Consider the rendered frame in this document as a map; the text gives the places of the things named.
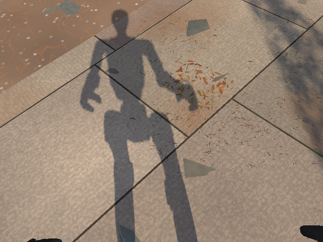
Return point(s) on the right robot hand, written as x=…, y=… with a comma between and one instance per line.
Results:
x=312, y=231

